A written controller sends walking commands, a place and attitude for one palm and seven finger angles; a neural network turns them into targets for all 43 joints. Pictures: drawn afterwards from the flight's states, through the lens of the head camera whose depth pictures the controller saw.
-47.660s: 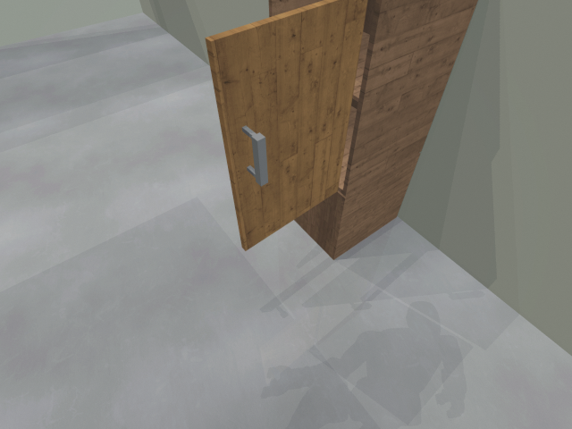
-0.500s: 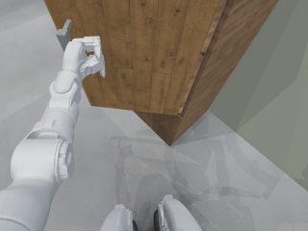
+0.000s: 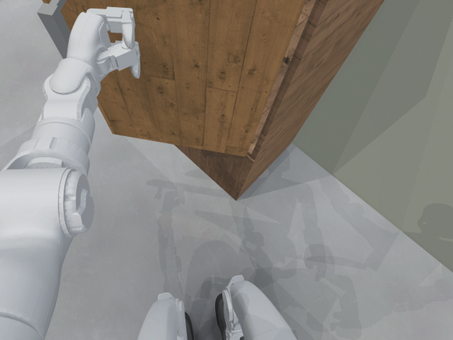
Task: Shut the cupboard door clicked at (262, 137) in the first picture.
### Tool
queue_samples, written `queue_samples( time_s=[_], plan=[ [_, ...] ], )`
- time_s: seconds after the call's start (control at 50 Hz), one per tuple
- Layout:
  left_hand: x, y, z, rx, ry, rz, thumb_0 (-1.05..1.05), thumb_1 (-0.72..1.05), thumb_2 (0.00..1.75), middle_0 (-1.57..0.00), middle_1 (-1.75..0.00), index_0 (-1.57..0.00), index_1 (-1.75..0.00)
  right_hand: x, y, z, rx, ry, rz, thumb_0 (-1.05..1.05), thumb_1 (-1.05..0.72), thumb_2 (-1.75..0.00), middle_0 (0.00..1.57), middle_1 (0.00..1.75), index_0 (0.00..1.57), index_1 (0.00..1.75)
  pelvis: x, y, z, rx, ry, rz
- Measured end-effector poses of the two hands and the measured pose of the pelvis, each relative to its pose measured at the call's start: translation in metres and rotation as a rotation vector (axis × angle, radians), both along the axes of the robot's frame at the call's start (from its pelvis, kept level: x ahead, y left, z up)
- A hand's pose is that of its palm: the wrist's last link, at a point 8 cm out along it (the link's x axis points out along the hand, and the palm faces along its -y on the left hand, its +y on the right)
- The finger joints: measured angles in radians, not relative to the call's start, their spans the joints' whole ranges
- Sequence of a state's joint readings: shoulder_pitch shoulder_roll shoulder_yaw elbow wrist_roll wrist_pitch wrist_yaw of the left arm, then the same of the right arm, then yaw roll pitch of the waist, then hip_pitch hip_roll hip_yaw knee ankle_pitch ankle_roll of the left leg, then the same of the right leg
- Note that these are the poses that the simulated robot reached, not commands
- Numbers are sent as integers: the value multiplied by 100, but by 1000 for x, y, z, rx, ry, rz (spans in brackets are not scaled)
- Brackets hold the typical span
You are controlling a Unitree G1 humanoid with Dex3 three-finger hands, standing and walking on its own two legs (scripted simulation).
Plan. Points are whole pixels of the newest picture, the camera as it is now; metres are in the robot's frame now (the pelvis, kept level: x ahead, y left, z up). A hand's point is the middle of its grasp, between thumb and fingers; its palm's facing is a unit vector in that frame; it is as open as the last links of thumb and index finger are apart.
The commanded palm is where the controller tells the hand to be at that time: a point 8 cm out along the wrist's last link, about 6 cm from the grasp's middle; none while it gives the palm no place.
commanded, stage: push the door shut along its arc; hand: left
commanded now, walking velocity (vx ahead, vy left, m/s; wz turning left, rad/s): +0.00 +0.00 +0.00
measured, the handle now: (72, 37) +0.61 +0.16 +0.10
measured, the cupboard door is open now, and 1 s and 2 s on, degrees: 35 19 19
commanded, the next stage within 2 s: pull the fist back off the door in 0.38 s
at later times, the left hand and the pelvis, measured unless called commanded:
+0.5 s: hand (155, 34) +0.59 +0.03 +0.11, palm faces -0.40 -0.92 -0.04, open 3.6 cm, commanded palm +0.61 +0.05 +0.10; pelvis +0.00 -0.01 -0.02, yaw +0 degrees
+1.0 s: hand (170, 40) +0.58 +0.01 +0.11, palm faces +0.07 -1.00 -0.04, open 3.1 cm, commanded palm +0.53 +0.06 +0.10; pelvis +0.02 -0.02 +0.02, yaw +0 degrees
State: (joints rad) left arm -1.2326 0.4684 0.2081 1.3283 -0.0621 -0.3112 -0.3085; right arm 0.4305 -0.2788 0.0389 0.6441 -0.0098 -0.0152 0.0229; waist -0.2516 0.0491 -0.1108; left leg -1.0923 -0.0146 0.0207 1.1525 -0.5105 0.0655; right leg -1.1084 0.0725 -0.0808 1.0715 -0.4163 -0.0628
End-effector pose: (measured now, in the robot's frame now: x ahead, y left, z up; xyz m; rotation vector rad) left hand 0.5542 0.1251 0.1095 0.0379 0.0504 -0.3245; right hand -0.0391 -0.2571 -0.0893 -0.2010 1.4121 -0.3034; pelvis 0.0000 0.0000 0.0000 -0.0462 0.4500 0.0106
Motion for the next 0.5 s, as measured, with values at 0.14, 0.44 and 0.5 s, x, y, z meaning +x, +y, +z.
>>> queue_samples(
  time_s=[0.14,0.44,0.5],
  plan=[
    [10,-8,2,9,16,-28,2,94,96,-130,-150,-130,-150,-2,-5,-1,-15,20,10,0,-90,-90,20,30,20,30,0,-2,-3,-5,16,9],
    [32,-29,6,17,23,-74,5,102,100,-130,-150,-130,-150,-13,-5,-9,-27,51,-5,0,-90,-90,20,30,20,30,0,-7,-14,-9,56,9],
    [38,-35,7,19,22,-86,5,103,100,-130,-150,-130,-150,-17,-4,-11,-29,62,-12,0,-90,-90,20,30,20,30,0,-7,-17,-8,68,7]
  ],
)
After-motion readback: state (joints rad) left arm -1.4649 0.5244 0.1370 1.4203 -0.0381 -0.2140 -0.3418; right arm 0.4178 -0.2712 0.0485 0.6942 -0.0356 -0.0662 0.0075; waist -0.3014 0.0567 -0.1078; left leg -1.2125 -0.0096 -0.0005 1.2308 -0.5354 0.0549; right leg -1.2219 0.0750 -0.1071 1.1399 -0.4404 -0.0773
